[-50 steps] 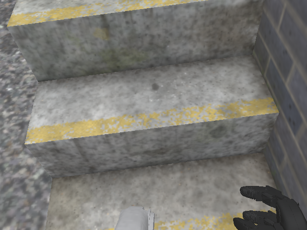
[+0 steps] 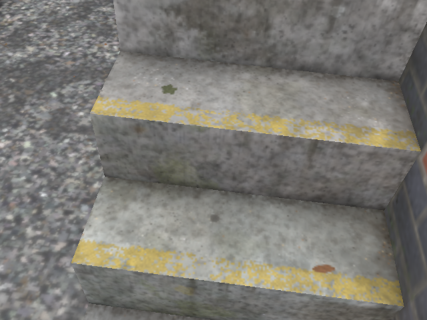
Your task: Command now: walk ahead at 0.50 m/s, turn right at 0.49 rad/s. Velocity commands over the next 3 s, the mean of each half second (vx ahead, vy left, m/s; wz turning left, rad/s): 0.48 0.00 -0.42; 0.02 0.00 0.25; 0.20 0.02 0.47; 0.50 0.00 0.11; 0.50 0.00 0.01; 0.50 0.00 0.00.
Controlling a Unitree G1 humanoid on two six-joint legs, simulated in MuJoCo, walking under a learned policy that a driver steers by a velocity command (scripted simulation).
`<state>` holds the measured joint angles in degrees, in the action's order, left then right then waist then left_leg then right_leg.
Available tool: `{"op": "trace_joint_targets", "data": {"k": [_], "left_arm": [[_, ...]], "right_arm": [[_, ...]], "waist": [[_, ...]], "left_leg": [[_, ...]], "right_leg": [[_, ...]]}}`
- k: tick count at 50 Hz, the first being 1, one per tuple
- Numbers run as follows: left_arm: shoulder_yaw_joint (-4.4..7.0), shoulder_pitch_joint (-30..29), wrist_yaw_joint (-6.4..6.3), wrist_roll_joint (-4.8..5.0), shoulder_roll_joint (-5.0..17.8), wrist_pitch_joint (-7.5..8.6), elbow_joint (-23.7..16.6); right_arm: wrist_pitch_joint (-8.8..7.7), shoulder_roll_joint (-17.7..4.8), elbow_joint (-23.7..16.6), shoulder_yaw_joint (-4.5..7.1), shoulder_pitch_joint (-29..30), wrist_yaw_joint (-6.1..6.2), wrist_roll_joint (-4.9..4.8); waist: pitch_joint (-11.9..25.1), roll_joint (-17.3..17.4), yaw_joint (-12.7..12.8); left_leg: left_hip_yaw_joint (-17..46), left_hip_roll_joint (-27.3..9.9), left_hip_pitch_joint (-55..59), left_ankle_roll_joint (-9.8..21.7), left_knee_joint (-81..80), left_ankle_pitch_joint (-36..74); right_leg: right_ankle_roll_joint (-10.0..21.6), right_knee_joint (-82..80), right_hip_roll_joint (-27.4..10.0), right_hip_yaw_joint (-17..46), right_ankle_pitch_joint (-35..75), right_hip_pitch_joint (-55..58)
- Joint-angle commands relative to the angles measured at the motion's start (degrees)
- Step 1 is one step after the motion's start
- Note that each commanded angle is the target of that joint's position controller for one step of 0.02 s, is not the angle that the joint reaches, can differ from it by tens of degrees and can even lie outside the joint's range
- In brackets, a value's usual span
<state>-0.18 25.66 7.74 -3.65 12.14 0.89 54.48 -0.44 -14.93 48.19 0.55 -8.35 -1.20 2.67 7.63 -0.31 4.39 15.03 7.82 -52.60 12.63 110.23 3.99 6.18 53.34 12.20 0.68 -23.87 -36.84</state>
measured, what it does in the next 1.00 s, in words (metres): climbs: left foot 0.21 m higher, then right foot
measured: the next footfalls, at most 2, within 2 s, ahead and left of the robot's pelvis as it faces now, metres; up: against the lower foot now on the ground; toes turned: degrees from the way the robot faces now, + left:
left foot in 0.28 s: +0.30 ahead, +0.06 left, +0.21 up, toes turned -8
right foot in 0.64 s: +0.28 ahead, -0.21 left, +0.21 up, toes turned -13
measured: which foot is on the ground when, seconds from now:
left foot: up 0.00-0.26, down 0.28-0.68, up 0.70-0.98, down 1.00-1.00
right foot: down 0.00-0.32, up 0.34-0.62, down 0.64-1.00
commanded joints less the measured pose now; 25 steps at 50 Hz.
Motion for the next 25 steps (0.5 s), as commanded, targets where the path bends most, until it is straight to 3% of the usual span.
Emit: {"op": "trace_joint_targets", "data": {"k": [1,2,3,4,5,6,7,8,9,10,11,12,13,14,15,16,17,18,19,20,21,22,23,24,25], "left_arm": [[-1.67,-2.4,2.23,-0.22,-3.0,3.02,3.7],[-0.54,-4.0,2.42,0.91,-0.5,3.46,2.9],[-0.43,-3.1,2.11,0.87,-0.9,4.05,3.8],[-1.09,4.6,1.61,0.13,-1.6,4.19,6.8],[-1.00,8.7,1.21,-0.50,-1.3,4.29,8.8],[-1.03,11.0,0.97,0.08,-1.8,4.54,8.9],[-1.31,12.9,2.11,-0.87,-0.5,4.59,9.0],[-1.08,13.6,2.49,-0.40,-0.4,4.44,8.1],[-1.26,14.6,2.16,0.36,-1.5,4.42,7.6],[0.22,12.4,3.18,2.13,1.0,3.86,6.1],[1.17,7.6,4.30,2.47,3.0,3.64,5.2],[2.17,10.0,4.56,3.40,6.1,5.10,4.8],[2.33,7.5,4.95,1.68,8.1,5.68,7.2],[3.81,5.3,5.26,3.32,11.7,5.89,6.6],[3.51,6.1,5.90,2.08,11.1,5.39,9.1],[3.38,12.9,7.10,0.63,8.7,4.58,11.2],[3.07,8.6,7.65,-0.48,7.6,3.57,11.1],[1.92,4.9,8.38,-1.18,4.2,2.65,11.4],[4.79,-14.2,-7.35,7.37,4.8,4.97,-0.7],[3.95,-28.0,-12.39,3.10,3.7,4.90,-11.4],[1.92,-4.2,-1.77,0.08,3.1,1.31,5.8],[2.63,-0.6,-0.66,-0.11,1.1,0.51,4.9],[1.81,0.5,-0.83,-1.81,-1.5,0.25,4.0],[1.49,1.7,-0.34,-3.04,-1.6,0.53,4.7],[0.94,-2.6,-0.34,-2.54,-2.4,0.87,1.5]], "right_arm": [[-1.16,-0.3,-7.7,-1.13,2.6,2.46,-0.75],[-2.27,-1.7,-9.0,-0.57,6.3,2.66,-2.17],[-3.12,-2.1,-8.8,-0.45,7.9,2.75,-2.62],[-3.49,-1.5,-8.8,-0.97,10.5,2.67,-1.75],[-3.41,-0.6,-9.8,-1.33,13.5,2.24,-1.65],[-3.30,-0.1,-10.4,-1.39,14.8,2.22,-1.28],[-2.02,1.0,-11.0,-1.60,17.4,2.69,-2.20],[-2.12,1.6,-13.4,-1.20,22.1,3.63,-3.45],[-1.98,2.2,-13.5,-0.83,23.9,4.12,-3.38],[-1.06,3.9,-14.3,-1.28,28.9,3.42,-3.27],[0.08,3.5,-15.3,-1.24,30.8,2.64,-2.96],[-0.19,4.0,-15.6,-1.03,30.9,1.29,-2.99],[0.70,4.5,-14.0,-1.58,24.6,0.90,-3.36],[1.38,1.8,-13.1,-1.07,18.1,0.81,-2.53],[1.80,1.2,-10.5,-0.20,10.4,0.87,-2.01],[2.80,0.0,-8.9,0.63,7.6,0.57,-4.41],[3.77,0.8,-5.9,1.33,1.8,0.50,-4.47],[3.71,1.4,-1.8,1.84,-3.5,0.52,-3.15],[2.85,-5.2,2.7,4.45,-0.7,1.56,3.26],[1.26,-3.6,4.8,4.77,-2.2,3.63,2.25],[-0.40,1.5,-0.1,0.54,5.1,0.50,0.01],[-2.24,6.1,2.7,-0.77,11.3,-2.43,-3.30],[-4.38,11.0,4.8,-2.11,13.6,-2.95,-4.57],[-6.33,13.4,4.6,-2.98,15.3,-1.60,-4.81],[-7.78,14.9,3.3,-4.50,14.5,-1.55,-4.67]], "waist": [[-2.7,2.2,-9.9],[-3.7,-2.7,-9.1],[-4.3,-3.1,-8.4],[-3.8,-4.1,-5.6],[-3.6,-3.0,-4.3],[-3.0,-1.7,-3.2],[-0.6,-2.4,-1.8],[0.8,-3.8,-0.4],[2.8,-5.2,0.1],[0.2,-6.0,-0.3],[1.1,-6.1,-3.1],[2.9,-9.0,-2.5],[3.8,-7.8,-5.7],[7.0,-8.8,-7.8],[12.5,-5.5,-9.8],[17.2,0.8,-7.8],[15.5,4.9,-10.5],[12.3,16.2,-12.3],[8.9,22.2,-14.5],[0.0,1.5,-15.3],[-6.8,-4.3,-9.5],[-9.9,-6.9,-2.1],[-5.9,-10.2,1.7],[-3.9,-12.2,3.5],[1.2,-9.6,4.4]], "left_leg": [[-7.8,-7.0,-24.7,-0.3,10.3,-7.6],[-11.3,-7.8,-22.4,-0.9,16.6,-15.7],[-12.3,-8.2,-22.2,-1.0,18.6,-17.1],[-12.3,-8.0,-26.5,-0.9,23.3,-19.2],[-12.9,-8.2,-30.0,-0.5,23.3,-19.1],[-13.1,-8.2,-32.4,-1.1,20.7,-18.7],[-15.2,-8.1,-28.4,-3.0,11.2,-14.1],[-17.7,-8.1,-27.0,-4.4,7.0,-19.3],[-17.7,-8.4,-26.8,-6.1,1.7,-21.4],[-20.7,-7.9,-22.7,-6.4,-6.7,-34.8],[-25.4,-5.2,-8.1,-4.6,-22.0,-40.0],[-31.4,-2.1,1.4,-6.2,-24.9,-42.4],[-26.9,-2.4,2.0,-5.5,-27.7,-29.6],[-25.3,0.1,2.0,-5.8,-37.9,-33.2],[-18.6,-1.1,13.6,-1.0,-40.9,-30.7],[-9.0,-0.6,25.8,2.8,-44.4,-28.5],[-4.4,-1.7,33.6,2.9,-52.9,-26.5],[8.4,-9.5,36.4,6.4,-63.3,-24.7],[22.0,-22.4,34.2,20.1,-70.8,-34.4],[23.5,-23.9,28.6,16.9,-80.3,-39.5],[31.3,-23.2,16.2,9.8,-86.4,-50.1],[16.7,-20.5,12.0,6.8,-87.1,-39.4],[2.2,-15.5,13.7,2.5,-84.0,-27.7],[-5.4,-13.5,13.1,-0.2,-82.4,-20.2],[-11.1,-12.5,14.3,-2.5,-80.9,-9.1]], "right_leg": [[3.9,-25.8,-12.4,22.3,12.6,8.5],[4.5,-29.3,-11.7,23.5,6.4,1.7],[3.5,-29.9,-10.5,23.9,1.2,-1.0],[3.5,-28.5,-10.2,26.8,0.6,2.1],[3.1,-27.8,-10.3,27.6,1.5,5.5],[3.7,-26.6,-10.3,27.4,7.4,9.7],[3.1,-29.0,-9.6,26.9,12.0,9.4],[3.1,-30.2,-10.5,27.3,19.0,10.7],[3.3,-29.7,-11.6,28.1,24.0,14.3],[4.1,-36.1,-14.3,29.1,33.6,11.3],[4.7,-38.7,-14.7,26.7,58.2,4.5],[5.7,-36.8,-17.2,27.7,101.4,6.1],[2.0,-32.8,-22.3,27.2,130.1,14.7],[2.7,-28.9,-24.9,25.0,141.5,26.2],[1.7,-21.3,-26.5,24.3,153.6,25.5],[-0.9,-17.9,-24.5,23.6,151.1,16.0],[-4.2,-11.6,-22.3,22.7,133.5,9.3],[-8.8,10.8,-15.8,20.3,80.6,1.0],[-11.5,60.3,2.7,8.4,7.1,-16.6],[-8.1,83.3,-4.1,10.8,2.4,-25.8],[-1.0,81.4,-6.4,20.0,14.3,-27.3],[-0.2,72.2,-6.8,19.4,7.6,-27.4],[-0.1,59.7,-7.7,17.1,8.7,-24.5],[-2.2,47.4,-11.8,12.7,8.7,-21.2],[-5.3,39.1,-15.2,8.5,7.8,-17.2]]}}
Over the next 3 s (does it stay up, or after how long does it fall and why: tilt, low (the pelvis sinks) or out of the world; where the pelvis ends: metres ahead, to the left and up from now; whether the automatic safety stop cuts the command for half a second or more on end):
stays up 0.23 -0.02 0.25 its command is cut before an obstacle after 0.4 s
